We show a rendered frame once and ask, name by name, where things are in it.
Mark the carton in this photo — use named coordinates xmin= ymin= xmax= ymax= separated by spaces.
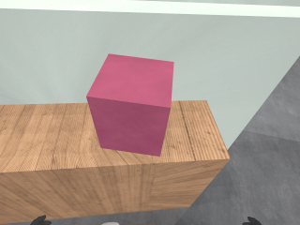
xmin=86 ymin=53 xmax=174 ymax=157

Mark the left robot hand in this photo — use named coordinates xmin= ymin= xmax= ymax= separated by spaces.
xmin=30 ymin=215 xmax=52 ymax=225

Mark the pedestal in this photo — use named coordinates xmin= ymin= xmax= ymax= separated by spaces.
xmin=0 ymin=100 xmax=231 ymax=224

